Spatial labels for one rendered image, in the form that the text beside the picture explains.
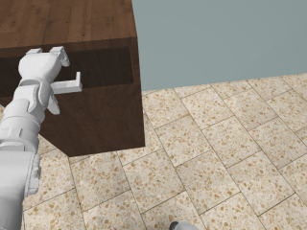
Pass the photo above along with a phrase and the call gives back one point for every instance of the drawer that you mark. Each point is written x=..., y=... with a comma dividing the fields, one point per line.
x=98, y=67

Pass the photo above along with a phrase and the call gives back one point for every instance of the right robot shin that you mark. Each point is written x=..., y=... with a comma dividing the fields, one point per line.
x=182, y=222

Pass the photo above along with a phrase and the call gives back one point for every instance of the left robot forearm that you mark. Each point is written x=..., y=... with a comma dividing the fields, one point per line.
x=21, y=123

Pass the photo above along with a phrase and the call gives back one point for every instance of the handle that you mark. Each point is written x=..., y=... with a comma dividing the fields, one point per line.
x=68, y=86

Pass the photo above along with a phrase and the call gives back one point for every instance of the left robot upper arm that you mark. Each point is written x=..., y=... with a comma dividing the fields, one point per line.
x=19, y=177

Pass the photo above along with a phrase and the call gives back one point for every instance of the robot left hand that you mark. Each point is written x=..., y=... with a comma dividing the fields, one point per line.
x=45, y=66

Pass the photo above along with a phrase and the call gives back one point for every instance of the cabinet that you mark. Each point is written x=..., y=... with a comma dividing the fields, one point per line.
x=94, y=120

